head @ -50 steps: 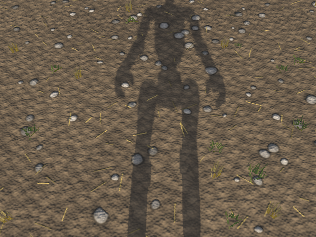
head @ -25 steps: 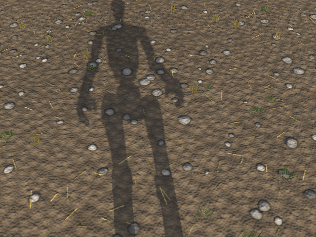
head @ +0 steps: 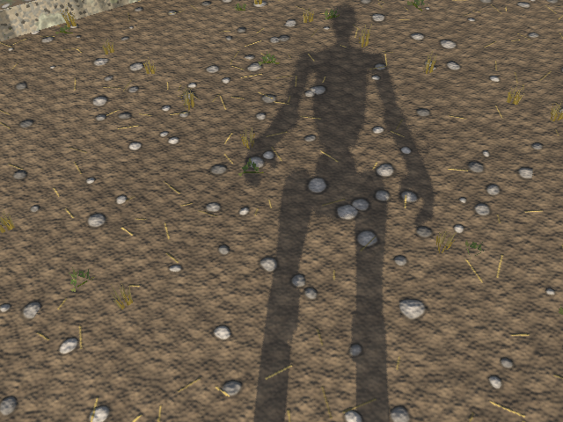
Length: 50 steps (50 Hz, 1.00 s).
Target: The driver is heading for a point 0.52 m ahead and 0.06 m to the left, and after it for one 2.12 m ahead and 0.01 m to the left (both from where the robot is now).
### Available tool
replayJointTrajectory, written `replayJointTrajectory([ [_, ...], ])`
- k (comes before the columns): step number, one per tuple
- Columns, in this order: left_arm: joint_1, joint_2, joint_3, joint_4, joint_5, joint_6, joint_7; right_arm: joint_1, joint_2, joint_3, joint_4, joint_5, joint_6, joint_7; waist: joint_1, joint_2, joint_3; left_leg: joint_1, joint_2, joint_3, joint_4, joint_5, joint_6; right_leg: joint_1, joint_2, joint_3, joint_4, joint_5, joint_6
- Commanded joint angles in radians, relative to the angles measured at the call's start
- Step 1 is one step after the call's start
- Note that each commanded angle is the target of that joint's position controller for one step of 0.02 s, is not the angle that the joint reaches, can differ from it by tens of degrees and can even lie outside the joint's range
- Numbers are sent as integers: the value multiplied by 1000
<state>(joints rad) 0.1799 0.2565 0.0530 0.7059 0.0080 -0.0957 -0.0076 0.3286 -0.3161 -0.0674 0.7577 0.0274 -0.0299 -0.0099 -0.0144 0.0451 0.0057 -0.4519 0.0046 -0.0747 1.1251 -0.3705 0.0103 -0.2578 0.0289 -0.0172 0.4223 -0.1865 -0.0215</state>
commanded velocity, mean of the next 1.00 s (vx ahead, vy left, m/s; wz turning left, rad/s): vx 0.50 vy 0.00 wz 0.10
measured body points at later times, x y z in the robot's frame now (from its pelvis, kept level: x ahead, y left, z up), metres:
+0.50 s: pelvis +0.26 +0.09 -0.01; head +0.30 +0.10 +0.44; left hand +0.27 +0.38 -0.13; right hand +0.48 -0.13 -0.10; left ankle +0.29 +0.17 -0.74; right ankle +0.22 -0.09 -0.65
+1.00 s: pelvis +0.56 +0.09 -0.02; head +0.60 +0.10 +0.43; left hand +0.71 +0.37 -0.11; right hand +0.66 -0.18 -0.13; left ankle +0.39 +0.21 -0.64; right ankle +0.64 +0.03 -0.74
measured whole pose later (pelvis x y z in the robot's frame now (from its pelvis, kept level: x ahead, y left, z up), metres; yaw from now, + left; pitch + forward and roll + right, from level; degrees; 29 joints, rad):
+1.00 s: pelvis +0.56 +0.09 -0.02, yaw +2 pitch +2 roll +0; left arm 0.17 0.30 0.06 0.68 -0.02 -0.06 -0.04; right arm 0.28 -0.30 -0.04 0.79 0.01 -0.08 0.00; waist -0.01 0.00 0.05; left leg -0.29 0.00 -0.01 1.18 -0.44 0.01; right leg -0.44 0.08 -0.02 0.57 -0.17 -0.10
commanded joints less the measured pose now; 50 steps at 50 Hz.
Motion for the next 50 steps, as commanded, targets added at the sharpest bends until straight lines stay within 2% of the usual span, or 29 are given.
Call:
replayJointTrajectory([
  [1, 32, 101, 30, -21, 0, -14, 1, -41, -46, -16, -98, 1, -3, 11, 31, -161, 20, -258, 104, -30, 5, 82, -16, 176, -272, 238, -244, 85, -155],
  [4, 45, 142, 45, 7, -4, -20, 4, -100, -26, -7, -134, -6, 1, 20, 33, -122, 28, -288, 116, -25, -108, 175, -33, 178, -285, 142, -274, 206, -176],
  [9, 75, 187, 54, 42, -11, -8, 11, -238, -10, 8, -175, -6, -13, 50, 78, -93, 48, -216, 94, 43, -377, 399, -12, 196, -262, -27, -277, 284, -142],
  [13, 126, 222, 63, 77, -30, 12, 13, -327, -25, 6, -226, -3, -10, 69, 88, -96, 71, -203, 69, 89, -482, 337, 33, 301, -299, -85, -229, 379, -111],
  [15, 128, 251, 71, 79, -36, 25, 19, -303, -55, -9, -236, -8, -5, 73, 52, -125, 31, -108, 12, 144, -501, 234, 73, 342, -302, -127, -114, 682, -89],
  [16, 128, 266, 75, 79, -38, 33, 23, -235, -84, -25, -226, -11, 0, 72, 7, -138, -18, -2, -28, 171, -507, 191, 98, 342, -296, -148, 6, 837, -77],
  [17, 117, 264, 72, 74, -41, 39, 28, -88, -128, -53, -190, -8, 4, 64, -79, -121, -94, 210, -66, 179, -563, 238, 134, 272, -270, -178, 197, 872, -50],
  [18, 130, 232, 57, 60, -23, 35, 34, 89, -197, -86, -146, -4, 15, 44, -157, -50, -185, 523, -6, 46, -579, 256, 183, 45, -232, -181, 483, 636, -11],
  [19, 231, 82, 6, -1, 20, 13, 17, 60, -314, -99, -152, 5, 9, 35, -28, 231, -273, 853, 269, -524, -649, 110, 366, -416, -35, -124, 849, -339, 50],
  [20, 165, 157, 12, 9, -12, -22, 1, 97, -218, -69, -180, -3, -4, 36, -103, 118, -419, 893, 348, -746, -791, -21, 400, -501, -28, 100, 961, -410, 36],
  [21, 82, 204, 27, -6, -56, -33, -8, 72, -158, -49, -156, -17, -16, 40, -116, 61, -270, 788, 322, -576, -812, 53, 341, -563, -78, 98, 949, -313, 19],
  [22, 58, 188, 19, -11, -53, -38, -3, 10, -137, -41, -154, -15, -23, 39, -77, 2, -169, 634, 283, -440, -813, 158, 303, -537, -125, 83, 871, -226, 10],
  [23, 50, 183, 21, 3, -32, -33, 4, -58, -103, -29, -155, -20, -27, 38, -39, -22, -108, 497, 250, -337, -823, 286, 275, -481, -161, 76, 799, -175, 16],
  [24, 80, 185, 25, 16, -27, -20, 3, -96, -74, -16, -160, -34, -33, 38, -1, 5, -87, 401, 223, -267, -850, 378, 264, -405, -185, 85, 766, -137, 19],
  [25, 110, 175, 24, 29, -28, -4, 1, -111, -68, -14, -156, -39, -40, 38, 19, 19, -81, 341, 215, -230, -881, 408, 264, -356, -191, 85, 749, -115, 26],
  [27, 127, 141, 18, 43, -26, 23, 3, -110, -82, -18, -128, -36, -59, 39, 34, 9, -53, 275, 211, -144, -933, 468, 268, -343, -193, 77, 703, -64, 46],
  [29, 76, 124, 13, 30, -23, 35, 8, -96, -93, -21, -98, -41, -70, 33, 23, -4, -6, 265, 201, -68, -970, 482, 252, -398, -192, 89, 620, 40, 60],
  [34, -45, 93, 4, 4, -30, 21, -12, -76, -101, -19, -56, -42, -75, 19, -31, -3, 43, 305, 163, 97, -1009, 449, 176, -380, -136, 68, 318, 337, 42],
  [39, -156, 78, -6, -58, -29, 18, -45, -5, -120, -27, 4, -28, -50, 11, -76, -20, 85, 514, 234, 138, -961, 535, 162, -468, -109, 38, 181, 276, -1],
  [41, -165, 85, -3, -82, -26, 18, -59, -7, -134, -33, 12, -22, -31, 3, -62, -7, 73, 588, 255, 154, -887, 710, 146, -468, -84, 1, 162, 164, -29],
  [42, -144, 98, 3, -89, -25, 20, -63, -20, -148, -37, 9, -20, -23, -4, -41, 14, 45, 604, 254, 170, -825, 886, 132, -420, -56, -31, 162, 105, -47],
  [43, -99, 118, 14, -88, -23, 25, -63, -29, -164, -41, 5, -20, -14, -12, -12, 40, 0, 612, 251, 184, -738, 1071, 119, -342, -20, -65, 175, 48, -67],
  [44, 1, 155, 34, -71, -23, 29, -60, -39, -171, -42, 1, -21, -5, -20, 47, 49, -64, 588, 235, 205, -590, 1185, 100, -203, 19, -84, 169, 27, -93],
  [45, 156, 210, 64, -40, -25, 32, -47, -52, -163, -36, -7, -20, -3, -28, 134, 18, -146, 463, 197, 233, -367, 1112, 64, 49, 30, -48, 107, 98, -136],
  [46, 281, 327, 98, -26, -21, 40, -28, 25, -85, -7, -49, -42, -23, -24, 134, -169, -285, 83, 91, 240, 14, 643, 3, 460, -209, 345, 118, 110, -280],
  [47, 257, 306, 85, -41, -37, 35, -27, 39, -30, 19, -57, -53, -58, -2, 93, -263, -403, -209, -102, 65, 271, -190, -36, 673, -366, 822, -43, 11, -422],
  [48, 254, 241, 65, -45, -30, 35, -25, -52, -110, -1, -75, -13, -91, 20, 143, -178, -351, -325, -28, -59, 307, -159, -9, 652, -345, 747, -91, -76, -370],
  [49, 210, 206, 56, -50, -27, 33, -21, -123, -114, 3, -103, 9, -108, 28, 130, -115, -219, -349, 18, -41, 243, -80, 8, 518, -307, 606, -103, -63, -325],
  [50, 146, 190, 50, -59, -26, 33, -20, -147, -102, 5, -108, -7, -114, 24, 82, -33, -110, -323, 56, -24, 128, -25, 7, 352, -265, 505, -123, 29, -295],
])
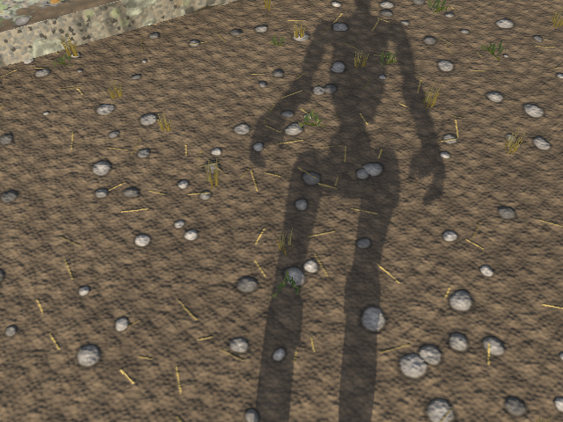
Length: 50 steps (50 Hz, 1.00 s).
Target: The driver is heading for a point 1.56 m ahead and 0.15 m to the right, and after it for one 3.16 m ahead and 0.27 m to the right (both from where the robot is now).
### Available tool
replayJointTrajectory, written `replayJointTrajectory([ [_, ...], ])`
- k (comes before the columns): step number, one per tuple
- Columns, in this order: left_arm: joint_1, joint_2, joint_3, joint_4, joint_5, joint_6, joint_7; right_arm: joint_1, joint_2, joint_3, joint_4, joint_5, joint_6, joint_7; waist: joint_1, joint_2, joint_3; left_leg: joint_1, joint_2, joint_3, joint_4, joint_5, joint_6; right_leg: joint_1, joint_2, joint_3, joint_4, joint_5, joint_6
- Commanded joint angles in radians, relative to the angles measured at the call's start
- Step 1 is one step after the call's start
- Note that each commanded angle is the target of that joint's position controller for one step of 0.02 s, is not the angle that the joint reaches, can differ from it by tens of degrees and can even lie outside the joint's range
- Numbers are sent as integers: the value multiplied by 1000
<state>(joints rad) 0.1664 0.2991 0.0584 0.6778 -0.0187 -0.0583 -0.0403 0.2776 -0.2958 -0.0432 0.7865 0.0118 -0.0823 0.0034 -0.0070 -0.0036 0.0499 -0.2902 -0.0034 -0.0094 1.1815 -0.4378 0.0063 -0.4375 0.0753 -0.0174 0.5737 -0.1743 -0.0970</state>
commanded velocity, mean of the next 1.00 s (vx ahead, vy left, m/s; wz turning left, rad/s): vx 0.50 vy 0.00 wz -0.30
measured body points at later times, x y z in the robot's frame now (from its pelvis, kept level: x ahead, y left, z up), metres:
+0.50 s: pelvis +0.29 +0.04 +0.01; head +0.32 +0.04 +0.46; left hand +0.46 +0.29 -0.11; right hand +0.36 -0.26 -0.08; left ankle +0.37 +0.13 -0.72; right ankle +0.17 -0.06 -0.63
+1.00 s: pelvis +0.52 -0.09 +0.01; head +0.55 -0.11 +0.46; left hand +0.74 +0.11 -0.08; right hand +0.49 -0.38 -0.12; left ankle +0.50 +0.07 -0.64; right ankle +0.53 -0.21 -0.72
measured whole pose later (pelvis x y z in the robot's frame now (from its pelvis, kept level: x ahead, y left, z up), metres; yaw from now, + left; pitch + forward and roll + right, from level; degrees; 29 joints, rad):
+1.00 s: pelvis +0.52 -0.09 +0.01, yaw -16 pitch +1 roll +0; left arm 0.19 0.25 0.05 0.69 0.01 -0.08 -0.02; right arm 0.32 -0.31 -0.06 0.85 0.03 -0.06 0.00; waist -0.02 0.04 0.03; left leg -0.45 0.07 -0.04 1.15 -0.37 0.00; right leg -0.30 0.00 -0.08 0.46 -0.19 -0.03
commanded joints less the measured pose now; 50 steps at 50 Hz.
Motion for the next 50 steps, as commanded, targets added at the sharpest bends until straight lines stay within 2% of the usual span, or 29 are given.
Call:
replayJointTrajectory([
  [1, 110, 114, 34, -45, 7, -6, 16, -94, -135, -29, -131, -14, -55, 4, 40, 12, -111, -420, 94, -84, -10, 81, 1, 420, -277, 434, -297, 113, -203],
  [2, 83, 111, 30, -62, 16, -4, 19, -74, -130, -32, -131, -21, -43, 4, 12, -19, -91, -365, 100, -82, -38, 102, -13, 339, -256, 412, -321, 171, -207],
  [5, 71, 138, 39, -62, 12, -8, 33, -54, -96, -24, -130, -29, -16, -4, -13, -37, -72, -315, 96, -48, -174, 159, -69, 207, -220, 324, -351, 293, -214],
  [9, 115, 165, 49, -40, -1, 4, 52, -209, -51, -3, -164, -27, -18, -3, 46, -67, -53, -225, 41, -27, -498, 446, -96, 129, -140, 239, -329, 204, -142],
  [11, 159, 171, 52, -23, -4, 12, 55, -267, -59, -5, -177, -14, -25, 5, 75, -78, -60, -183, 11, -32, -589, 521, -95, 146, -150, 276, -312, 139, -124],
  [13, 182, 164, 52, -12, -10, 18, 57, -286, -84, -14, -186, -5, -32, 12, 76, -88, -63, -172, 5, -63, -652, 502, -81, 206, -175, 339, -263, 84, -110],
  [15, 179, 158, 52, -11, -8, 22, 60, -266, -113, -28, -183, -2, -40, 16, 54, -107, -66, -146, 9, -84, -682, 435, -53, 262, -204, 406, -203, 59, -92],
  [17, 156, 135, 47, -19, -3, 26, 59, -159, -136, -47, -155, -4, -49, 13, -10, -122, -92, -2, 9, -62, -730, 389, -7, 258, -181, 422, -108, 81, -58],
  [18, 157, 86, 29, -29, 4, 23, 55, -51, -171, -61, -143, -19, -54, 6, -63, -84, -184, 190, 90, -122, -723, 358, 41, 203, -128, 372, 65, 65, -25],
  [19, 248, 15, 7, -51, 1, 17, 53, 70, -251, -81, -131, -41, -51, -2, -62, 120, -335, 538, 312, -434, -747, 228, 157, -54, -3, 240, 395, -179, 43],
  [20, 299, 41, 2, -71, -16, 9, 53, 128, -253, -88, -97, -22, -36, 8, -48, 357, -379, 634, 439, -804, -856, -52, 249, -289, 0, 182, 628, -436, 70],
  [21, 245, 134, 24, -51, -22, 12, 54, 78, -165, -65, -117, -11, -33, 7, -71, 212, -249, 536, 404, -731, -892, -184, 215, -360, -60, 206, 722, -355, 80],
  [22, 157, 156, 33, -64, -12, 18, 54, 35, -130, -54, -123, -13, -24, 2, -78, 134, -151, 421, 364, -571, -893, -96, 177, -365, -91, 167, 735, -275, 85],
  [23, 116, 146, 34, -75, -2, 20, 53, -7, -110, -45, -121, -20, -20, 1, -62, 92, -90, 314, 321, -450, -911, 40, 164, -338, -120, 153, 701, -215, 88],
  [26, 115, 89, 31, -82, -9, 32, 41, -39, -73, -34, -97, -23, -25, -2, -21, 132, -40, 172, 249, -250, -978, 235, 159, -248, -169, 132, 610, -142, 92],
  [30, 56, 35, 11, -100, 3, 31, 38, -12, -116, -48, -50, -17, -35, 6, -18, 80, -25, 177, 260, -143, -1027, 398, 206, -272, -168, 128, 427, -52, 104],
  [34, -69, 11, -7, -120, 11, 5, 17, 9, -143, -49, -13, 7, -19, 7, -48, 65, -4, 176, 217, -44, -1031, 478, 189, -196, -163, 52, 157, 132, 102],
  [36, -140, 9, -10, -137, 5, -7, 7, 59, -161, -51, 12, 16, -8, 8, -73, 67, 10, 184, 222, -52, -1019, 482, 186, -148, -140, 23, 69, 149, 103],
  [38, -173, 31, -3, -152, -2, -16, 0, 89, -181, -55, 31, 21, 4, 7, -70, 81, 16, 226, 249, -84, -990, 498, 177, -120, -124, 28, 3, 121, 92],
  [40, -137, 64, 11, -145, -2, -24, -2, 89, -197, -60, 43, 25, 15, 3, -29, 99, -3, 255, 266, -106, -930, 557, 155, -34, -104, 27, -58, 83, 70],
  [41, -56, 88, 26, -122, 3, -26, 3, 74, -197, -58, 45, 28, 19, 0, 28, 96, -47, 237, 243, -82, -839, 671, 133, 103, -84, 9, -106, 97, 48],
  [42, 78, 135, 51, -81, 11, -25, 13, 80, -168, -47, 46, 22, 18, -1, 92, 82, -142, 171, 189, -44, -672, 719, 101, 324, -87, 11, -105, 115, 21],
  [43, 259, 214, 74, -57, 31, -19, 29, 72, -96, -18, 13, -8, 11, 0, 163, -29, -307, -30, 124, 1, -359, 443, 54, 626, -292, 214, -60, 148, -45],
  [44, 279, 274, 80, -50, 41, -10, 32, 194, 8, 13, -5, 2, -4, 2, 98, -291, -442, -352, -14, -14, -42, -141, 2, 857, -517, 632, -167, -28, -187],
  [45, 274, 177, 58, -49, 34, -10, 30, 140, -108, -17, 13, 28, -10, 3, 136, -183, -388, -446, 25, -113, 78, -141, 2, 784, -489, 667, -236, -166, -178],
  [46, 217, 135, 42, -41, 22, -14, 30, 65, -143, -32, -13, 40, -11, 4, 121, -161, -238, -503, 64, -96, 95, -56, 9, 672, -455, 512, -256, -150, -141],
  [47, 155, 101, 31, -37, 20, -18, 28, 29, -130, -32, -16, 32, -7, -1, 91, -117, -170, -476, 101, -80, 66, 26, 6, 555, -410, 407, -286, -87, -119],
  [48, 104, 69, 23, -32, 21, -24, 24, 15, -121, -36, -17, 18, 2, -3, 61, -118, -113, -443, 123, -81, 23, 83, 1, 457, -375, 322, -322, -22, -108],
  [50, 53, 47, 23, -18, 31, -41, 23, 46, -78, -34, -8, 21, 28, -2, 11, -121, -76, -349, 144, -87, -12, 146, -10, 339, -349, 210, -390, 70, -99],
])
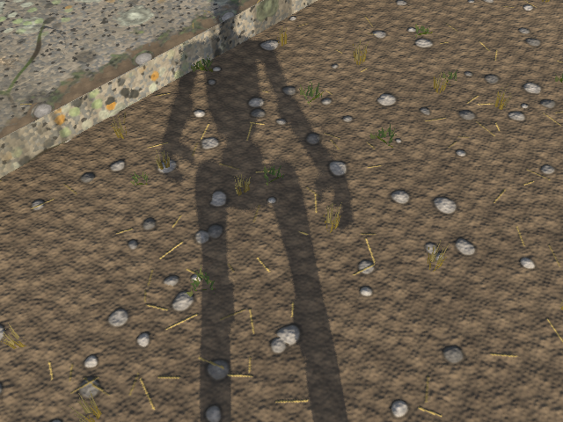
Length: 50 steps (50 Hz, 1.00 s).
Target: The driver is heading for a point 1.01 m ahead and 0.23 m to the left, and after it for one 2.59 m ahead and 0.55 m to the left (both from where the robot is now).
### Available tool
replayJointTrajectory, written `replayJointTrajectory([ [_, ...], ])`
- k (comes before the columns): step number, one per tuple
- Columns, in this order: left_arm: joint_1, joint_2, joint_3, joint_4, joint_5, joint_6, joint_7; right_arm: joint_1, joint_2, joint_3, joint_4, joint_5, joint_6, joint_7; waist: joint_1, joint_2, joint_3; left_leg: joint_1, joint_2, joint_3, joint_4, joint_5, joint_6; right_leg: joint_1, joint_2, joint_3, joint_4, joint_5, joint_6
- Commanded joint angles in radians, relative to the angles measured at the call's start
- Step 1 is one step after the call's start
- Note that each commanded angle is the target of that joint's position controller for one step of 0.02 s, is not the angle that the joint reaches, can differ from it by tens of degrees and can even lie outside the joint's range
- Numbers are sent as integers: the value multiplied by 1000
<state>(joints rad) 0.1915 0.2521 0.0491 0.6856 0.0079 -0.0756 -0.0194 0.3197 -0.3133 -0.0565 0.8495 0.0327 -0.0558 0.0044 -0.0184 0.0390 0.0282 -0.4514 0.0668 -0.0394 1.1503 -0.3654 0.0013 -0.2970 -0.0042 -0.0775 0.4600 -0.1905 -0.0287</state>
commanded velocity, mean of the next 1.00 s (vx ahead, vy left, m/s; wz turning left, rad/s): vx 0.50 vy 0.00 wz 0.35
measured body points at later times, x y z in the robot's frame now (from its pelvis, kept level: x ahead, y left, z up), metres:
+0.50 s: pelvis +0.26 +0.09 -0.01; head +0.29 +0.11 +0.44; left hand +0.30 +0.39 -0.12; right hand +0.46 -0.15 -0.11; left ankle +0.29 +0.17 -0.74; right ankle +0.23 -0.09 -0.65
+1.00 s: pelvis +0.56 +0.13 +0.00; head +0.58 +0.13 +0.45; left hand +0.57 +0.43 -0.10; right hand +0.75 -0.09 -0.12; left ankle +0.41 +0.21 -0.65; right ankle +0.63 +0.07 -0.74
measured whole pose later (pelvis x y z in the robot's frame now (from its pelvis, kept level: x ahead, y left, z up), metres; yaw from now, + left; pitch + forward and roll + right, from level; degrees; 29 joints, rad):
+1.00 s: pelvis +0.56 +0.13 +0.00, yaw +21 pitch +1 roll +0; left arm 0.22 0.28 0.05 0.75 -0.01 -0.09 -0.04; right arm 0.28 -0.29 -0.05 0.75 0.00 -0.08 0.00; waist 0.00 0.02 0.02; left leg -0.37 -0.02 -0.06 1.13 -0.37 0.02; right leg -0.32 0.09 0.02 0.46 -0.16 -0.08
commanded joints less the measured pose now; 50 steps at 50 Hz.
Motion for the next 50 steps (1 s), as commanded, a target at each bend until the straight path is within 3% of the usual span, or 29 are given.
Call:
replayJointTrajectory([
  [1, 18, 98, 36, -15, 4, -32, 4, 0, -39, -17, -75, 0, 13, -3, 11, -145, -38, -185, 77, -56, 3, 89, -11, 172, -273, 227, -299, 139, -172],
  [4, 21, 126, 50, 17, 7, -41, 15, -62, -22, -15, -106, -8, 28, 0, 7, -107, 3, -236, 80, -65, -108, 193, -25, 168, -275, 116, -331, 225, -173],
  [7, 32, 156, 59, 39, 4, -35, 26, -141, -7, -6, -130, -11, 23, 20, 29, -96, 25, -209, 68, -29, -295, 352, -17, 178, -250, 5, -342, 238, -150],
  [13, 100, 209, 81, 92, -26, -6, 32, -300, -26, -5, -207, -13, 26, 52, 73, -79, 71, -209, 38, 50, -487, 318, 44, 328, -295, -86, -291, 291, -110],
  [15, 94, 238, 89, 97, -35, 9, 35, -281, -51, -19, -220, -15, 30, 56, 44, -101, 36, -133, -13, 105, -501, 219, 82, 373, -298, -116, -180, 561, -89],
  [16, 85, 252, 92, 96, -40, 18, 37, -218, -74, -33, -212, -15, 33, 55, 4, -114, -13, -36, -56, 140, -502, 173, 105, 377, -288, -133, -66, 727, -75],
  [17, 68, 249, 89, 92, -45, 27, 38, -78, -113, -60, -178, -10, 36, 49, -79, -99, -86, 155, -110, 165, -555, 202, 137, 329, -253, -166, 129, 800, -47],
  [18, 88, 219, 75, 83, -30, 25, 43, 96, -191, -99, -129, -6, 44, 32, -151, -40, -178, 452, -100, 76, -577, 235, 180, 137, -212, -173, 405, 623, 0],
  [19, 180, 70, 28, 26, 18, 5, 33, 87, -323, -122, -130, 5, 42, 19, -37, 260, -235, 778, 169, -475, -661, 104, 362, -332, -24, -129, 791, -279, 79],
  [20, 108, 113, 23, 15, -13, -34, 23, 105, -266, -98, -176, -6, 22, 26, -88, 155, -406, 855, 268, -820, -848, -91, 435, -453, 38, 137, 930, -426, 70],
  [21, -5, 179, 40, -15, -55, -56, 15, 77, -197, -78, -168, -16, 5, 31, -114, 77, -273, 784, 251, -700, -885, -43, 373, -544, -12, 167, 930, -334, 41],
  [22, -28, 167, 33, -21, -50, -68, 18, 31, -169, -70, -169, -14, -5, 30, -79, 29, -186, 655, 212, -581, -876, 31, 339, -531, -55, 164, 855, -247, 21],
  [23, -26, 168, 37, -7, -21, -71, 27, -42, -129, -57, -180, -13, -6, 27, -34, -14, -123, 512, 173, -476, -873, 148, 309, -465, -91, 166, 764, -189, 22],
  [24, -6, 179, 45, 0, -6, -63, 29, -89, -102, -47, -197, -26, -8, 21, 5, 6, -105, 409, 143, -408, -887, 251, 297, -382, -113, 176, 704, -148, 25],
  [25, 5, 179, 48, 3, -1, -51, 27, -108, -96, -44, -210, -32, -7, 18, 23, 13, -95, 352, 126, -380, -907, 302, 296, -336, -116, 174, 670, -128, 33],
  [28, -20, 135, 38, -7, 9, -25, 27, -84, -124, -52, -202, -24, -12, 1, 29, -7, -63, 252, 93, -286, -933, 432, 299, -310, -97, 142, 527, -49, 76],
  [32, -170, 93, 18, -44, 4, -25, 18, -30, -140, -58, -181, -14, -4, -19, -25, 24, -20, 194, 24, -213, -928, 342, 237, -260, -42, 132, 222, 219, 101],
  [34, -216, 90, 14, -51, -7, -31, 6, 0, -137, -56, -166, -13, -1, -22, -48, 39, -18, 198, 31, -212, -926, 284, 221, -214, -23, 122, 127, 306, 99],
  [39, -257, 124, 18, -64, -15, -45, -19, 71, -129, -51, -117, -21, 1, -18, -75, 62, 10, 398, 132, -256, -852, 343, 206, -272, -37, 119, 50, 225, 27],
  [41, -215, 143, 24, -57, -18, -47, -20, 63, -139, -54, -108, -23, 7, -18, -47, 79, 6, 465, 147, -240, -795, 531, 186, -237, -19, 89, 29, 122, -18],
  [42, -131, 163, 37, -33, -16, -48, -18, 44, -137, -51, -110, -23, 11, -20, 2, 71, -43, 475, 116, -196, -698, 723, 166, -123, 14, 57, -2, 124, -47],
  [43, 7, 200, 54, 3, -9, -49, -16, 36, -119, -41, -119, -30, 13, -22, 64, 45, -155, 428, 67, -141, -516, 806, 138, 86, -11, 93, 20, 174, -93],
  [44, 157, 268, 67, 20, -2, -48, -19, 77, -79, -22, -143, -52, 9, -27, 94, -106, -311, 225, -22, -84, -210, 532, 92, 388, -183, 359, 41, 220, -192],
  [45, 203, 298, 77, 53, -16, -39, -31, 168, -26, -7, -149, -38, -9, -21, 50, -371, -347, -147, -164, -39, 64, -144, 17, 631, -332, 806, -110, -27, -330],
  [46, 186, 211, 54, 45, -45, -36, -33, 85, -107, -16, -157, -26, -25, -14, 86, -241, -262, -282, -104, -113, 138, -164, 24, 609, -323, 856, -170, -235, -295],
  [47, 126, 175, 44, 29, -36, -28, -26, -32, -131, -24, -182, -12, -38, -7, 96, -152, -133, -321, -65, -97, 121, -70, 28, 489, -289, 722, -185, -196, -257],
  [48, 94, 171, 40, 18, -21, -21, -23, -96, -116, -19, -196, -23, -50, -6, 86, -68, -70, -304, -38, -76, 74, -13, 28, 380, -246, 628, -199, -81, -241],
  [49, 76, 161, 36, 14, -16, -17, -18, -115, -107, -22, -206, -41, -57, -6, 64, -45, -40, -279, -14, -71, -1, 31, 19, 310, -215, 572, -211, 22, -236],
  [50, 70, 152, 31, 11, -10, -16, -13, -105, -95, -23, -210, -50, -59, -5, 40, -73, -52, -227, 0, -69, -56, 60, 9, 273, -186, 531, -223, 99, -232],
])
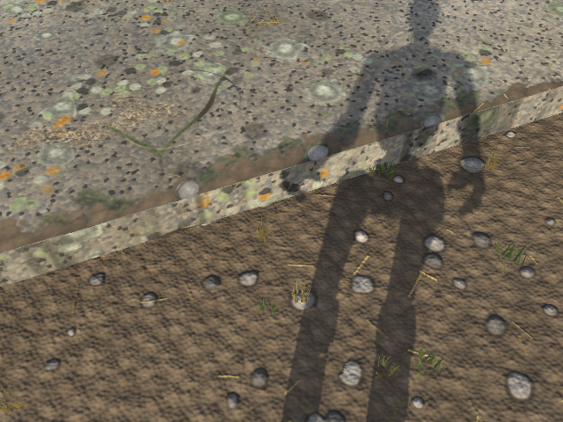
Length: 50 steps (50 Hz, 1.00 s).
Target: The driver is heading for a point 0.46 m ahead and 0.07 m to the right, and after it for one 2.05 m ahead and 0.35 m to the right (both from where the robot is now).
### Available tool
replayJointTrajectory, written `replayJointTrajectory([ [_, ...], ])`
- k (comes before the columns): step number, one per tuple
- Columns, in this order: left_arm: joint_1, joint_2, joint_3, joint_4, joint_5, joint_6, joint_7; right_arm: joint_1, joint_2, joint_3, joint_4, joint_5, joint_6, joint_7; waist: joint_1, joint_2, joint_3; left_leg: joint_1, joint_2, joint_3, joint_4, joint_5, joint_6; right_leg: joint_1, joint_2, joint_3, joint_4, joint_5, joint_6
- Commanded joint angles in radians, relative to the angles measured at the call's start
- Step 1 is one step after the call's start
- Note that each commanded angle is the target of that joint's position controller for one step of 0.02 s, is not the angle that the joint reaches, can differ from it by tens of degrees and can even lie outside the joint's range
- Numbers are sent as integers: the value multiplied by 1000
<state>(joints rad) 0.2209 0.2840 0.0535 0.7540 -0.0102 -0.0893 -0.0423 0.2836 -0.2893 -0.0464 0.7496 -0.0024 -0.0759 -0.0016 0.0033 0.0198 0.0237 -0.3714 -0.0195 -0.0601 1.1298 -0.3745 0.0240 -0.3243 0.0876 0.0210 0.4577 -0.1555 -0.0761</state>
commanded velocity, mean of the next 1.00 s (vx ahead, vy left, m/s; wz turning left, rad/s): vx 0.32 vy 0.00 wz -0.39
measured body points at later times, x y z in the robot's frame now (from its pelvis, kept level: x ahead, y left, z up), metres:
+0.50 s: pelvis +0.27 +0.02 +0.00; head +0.30 +0.03 +0.45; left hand +0.43 +0.28 -0.12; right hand +0.36 -0.28 -0.08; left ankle +0.34 +0.12 -0.74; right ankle +0.17 -0.08 -0.65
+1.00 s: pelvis +0.40 -0.05 +0.00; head +0.43 -0.08 +0.45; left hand +0.68 +0.07 -0.09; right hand +0.37 -0.35 -0.13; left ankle +0.44 +0.10 -0.69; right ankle +0.42 -0.17 -0.74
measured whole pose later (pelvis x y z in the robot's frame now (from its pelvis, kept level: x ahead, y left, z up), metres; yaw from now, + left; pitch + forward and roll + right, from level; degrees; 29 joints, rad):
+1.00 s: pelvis +0.40 -0.05 +0.00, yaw -24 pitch +1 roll +0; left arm 0.07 0.22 0.01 0.67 0.03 0.00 -0.01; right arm 0.18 -0.30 -0.04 0.85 0.01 0.03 -0.02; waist -0.03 0.03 0.06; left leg -0.41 0.08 -0.03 0.92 -0.51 -0.09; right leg -0.36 0.01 -0.06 0.48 -0.14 -0.05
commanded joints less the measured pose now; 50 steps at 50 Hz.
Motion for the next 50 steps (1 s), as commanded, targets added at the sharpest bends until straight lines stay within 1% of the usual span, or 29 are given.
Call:
replayJointTrajectory([
  [1, 42, 116, 26, -58, 6, -1, 14, -60, -107, -32, -112, -17, -37, 1, 7, -82, -55, -281, 87, -40, -83, 77, -27, 281, -259, 404, -233, 114, -188],
  [4, 67, 145, 36, -49, -6, 4, 33, -101, -76, -23, -127, -15, -23, -4, 5, -91, -40, -269, 77, -8, -235, 109, -70, 206, -241, 340, -253, 199, -198],
  [6, 87, 166, 44, -40, -10, 11, 46, -177, -57, -15, -143, -14, -23, -4, 27, -87, -21, -237, 61, -4, -373, 240, -87, 155, -212, 299, -256, 202, -174],
  [9, 137, 167, 46, -21, -16, 26, 58, -275, -46, -9, -161, -5, -33, 5, 63, -99, -16, -144, 20, -1, -538, 414, -94, 106, -179, 276, -235, 180, -136],
  [13, 190, 158, 47, -5, -22, 44, 65, -345, -71, -19, -181, 9, -46, 19, 73, -108, -14, -86, -6, -30, -643, 409, -76, 169, -205, 363, -163, 116, -115],
  [15, 175, 164, 52, -9, -20, 51, 69, -316, -97, -30, -176, 13, -54, 19, 45, -133, -16, -34, -2, -38, -673, 340, -50, 204, -223, 411, -110, 134, -100],
  [16, 157, 158, 52, -15, -19, 54, 68, -255, -113, -40, -160, 13, -58, 15, 8, -140, -35, 53, 1, -25, -707, 332, -27, 195, -211, 411, -63, 172, -84],
  [17, 141, 131, 43, -26, -14, 53, 65, -157, -141, -55, -139, 4, -61, 8, -43, -128, -102, 219, 34, -33, -724, 330, 9, 158, -164, 378, 52, 220, -56],
  [18, 133, 79, 23, -49, 3, 49, 60, -1, -194, -70, -124, -9, -60, -3, -111, -40, -243, 474, 194, -177, -693, 268, 75, 39, -106, 301, 312, 97, -23],
  [19, 276, 11, 1, -73, -20, 40, 60, 79, -259, -86, -89, -14, -43, 1, -54, 275, -366, 771, 414, -599, -756, 85, 234, -293, 27, 167, 608, -394, 37],
  [20, 273, 107, 15, -55, -30, 39, 63, 66, -175, -70, -93, 5, -37, 7, -65, 224, -300, 725, 438, -712, -810, -114, 230, -424, -59, 169, 750, -428, 49],
  [21, 172, 162, 32, -62, -26, 43, 62, 22, -116, -54, -100, 7, -34, 5, -86, 121, -165, 601, 389, -565, -830, -96, 189, -455, -93, 159, 790, -335, 57],
  [22, 112, 159, 36, -74, -15, 49, 64, -37, -100, -45, -104, -6, -28, 4, -68, 49, -75, 471, 349, -424, -842, 119, 169, -424, -118, 127, 784, -270, 74],
  [23, 81, 152, 41, -85, -3, 53, 64, -77, -79, -38, -98, -11, -25, 5, -45, 40, -21, 376, 314, -317, -846, 353, 163, -399, -135, 119, 750, -242, 88],
  [24, 93, 138, 44, -90, -4, 61, 60, -100, -70, -33, -94, -18, -26, 5, -14, 68, -17, 313, 289, -228, -844, 535, 154, -346, -155, 111, 728, -236, 97],
  [26, 104, 93, 38, -102, -9, 79, 57, -121, -75, -36, -77, -12, -29, 8, 9, 97, -26, 249, 263, -104, -855, 743, 165, -300, -160, 66, 670, -234, 118],
  [29, 55, 60, 24, -140, -4, 92, 49, -140, -133, -55, -54, -5, -16, -3, 11, 94, -47, 237, 273, -3, -880, 821, 187, -289, -174, 34, 520, -114, 136],
  [33, -27, 66, 22, -168, -1, 88, 20, -151, -156, -58, -33, 7, 9, -19, -15, 71, -71, 237, 249, 121, -873, 764, 156, -179, -156, -10, 300, 106, 109],
  [36, -81, 95, 34, -204, 1, 92, -1, -132, -183, -65, -13, 26, 20, -18, -23, 67, -65, 293, 275, 136, -813, 722, 134, -155, -143, -23, 201, 74, 74],
  [38, -79, 101, 40, -218, 9, 90, -2, -112, -197, -66, 6, 42, 27, -16, -8, 58, -74, 301, 279, 116, -720, 760, 122, -85, -109, -30, 115, 17, 37],
  [39, -27, 112, 48, -204, 14, 86, 4, -114, -190, -61, 14, 46, 29, -14, 27, 34, -98, 283, 251, 130, -626, 772, 98, 23, -77, -43, 21, 87, 11],
  [40, 31, 164, 64, -188, 19, 83, 20, -61, -156, -47, 30, 31, 24, -7, 45, -39, -148, 218, 192, 167, -487, 676, 48, 186, -96, -7, -39, 348, -23],
  [41, 92, 244, 70, -199, 46, 85, 44, -27, -86, -14, 6, -24, 13, 4, 41, -237, -269, -22, 112, 199, -208, 161, -21, 477, -367, 273, 49, 922, -134],
  [42, 44, 141, 24, -209, 57, 81, 46, 50, -44, 15, 33, -16, 21, 21, 11, -281, -445, -89, 65, 45, -57, -351, -65, 534, -548, 465, 20, 902, -313],
  [43, 29, 73, 6, -199, 42, 81, 33, 1, -137, -13, 56, 17, 43, 25, 46, -135, -394, -67, 103, -21, -32, -342, -81, 426, -475, 369, -13, 744, -277],
  [44, -15, 72, 1, -177, 34, 75, 27, -53, -130, -13, 38, 35, 56, 23, 29, -128, -280, -119, 113, -15, -54, -333, -83, 365, -414, 278, -30, 615, -222],
  [45, -62, 91, 6, -163, 33, 73, 24, -65, -117, -12, 50, 31, 70, 9, 12, -94, -210, -127, 125, -9, -110, -290, -90, 287, -377, 229, -67, 475, -179],
  [47, -143, 117, 16, -147, 44, 72, 31, -26, -124, -18, 73, 15, 101, -15, -33, -130, -138, 5, 112, 15, -173, -159, -122, 86, -336, 140, -133, 335, -150],
  [50, -177, 136, 31, -131, 39, 77, 53, -4, -125, -26, 76, 15, 119, -32, -32, -155, -120, 28, 92, 59, -186, -79, -125, 48, -342, 85, -164, 208, -164],
])
Velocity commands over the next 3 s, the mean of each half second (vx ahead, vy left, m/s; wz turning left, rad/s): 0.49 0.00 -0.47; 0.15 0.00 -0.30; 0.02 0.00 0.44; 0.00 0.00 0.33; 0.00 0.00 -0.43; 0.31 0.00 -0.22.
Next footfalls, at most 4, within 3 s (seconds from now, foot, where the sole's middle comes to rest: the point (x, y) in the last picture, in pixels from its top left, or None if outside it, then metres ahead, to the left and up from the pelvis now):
0.36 left None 0.38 0.11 -0.77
0.80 right None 0.46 -0.19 -0.77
1.22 left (277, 421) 0.48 0.06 -0.77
1.74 right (375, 417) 0.49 -0.17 -0.77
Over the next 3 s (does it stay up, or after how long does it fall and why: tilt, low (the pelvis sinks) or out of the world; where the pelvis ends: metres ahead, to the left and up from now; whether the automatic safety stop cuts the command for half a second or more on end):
stays up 0.58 -0.09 0.00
